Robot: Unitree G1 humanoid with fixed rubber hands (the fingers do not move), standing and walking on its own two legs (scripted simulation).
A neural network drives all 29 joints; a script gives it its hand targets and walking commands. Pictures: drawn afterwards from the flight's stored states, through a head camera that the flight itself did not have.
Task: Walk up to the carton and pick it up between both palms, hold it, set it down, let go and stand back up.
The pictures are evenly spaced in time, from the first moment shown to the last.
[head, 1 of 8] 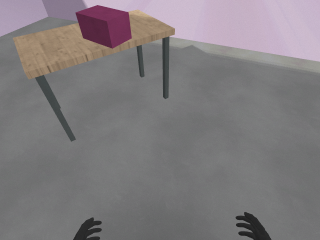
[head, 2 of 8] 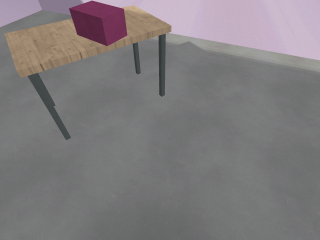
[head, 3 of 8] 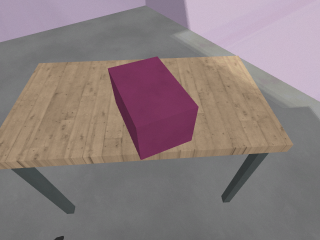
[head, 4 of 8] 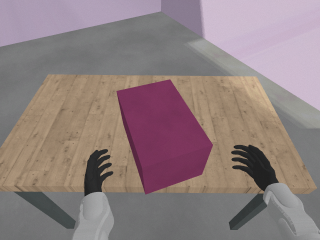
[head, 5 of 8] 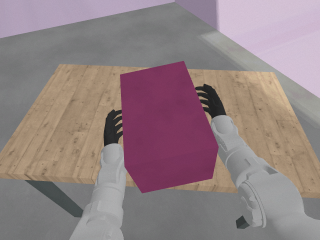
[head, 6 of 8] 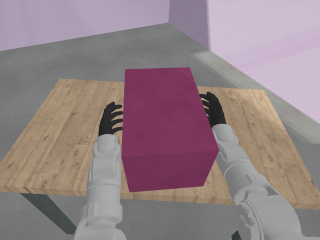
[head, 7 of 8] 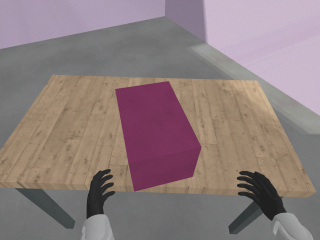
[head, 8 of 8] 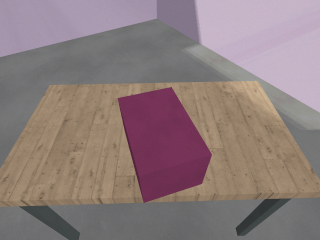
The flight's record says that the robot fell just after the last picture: no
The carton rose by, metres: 0.18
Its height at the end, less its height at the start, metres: +0.00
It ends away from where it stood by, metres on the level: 0.02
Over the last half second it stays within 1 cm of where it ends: yes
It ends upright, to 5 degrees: yes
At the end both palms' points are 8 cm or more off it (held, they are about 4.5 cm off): yes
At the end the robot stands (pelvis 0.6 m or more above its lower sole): yes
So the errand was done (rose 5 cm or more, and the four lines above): yes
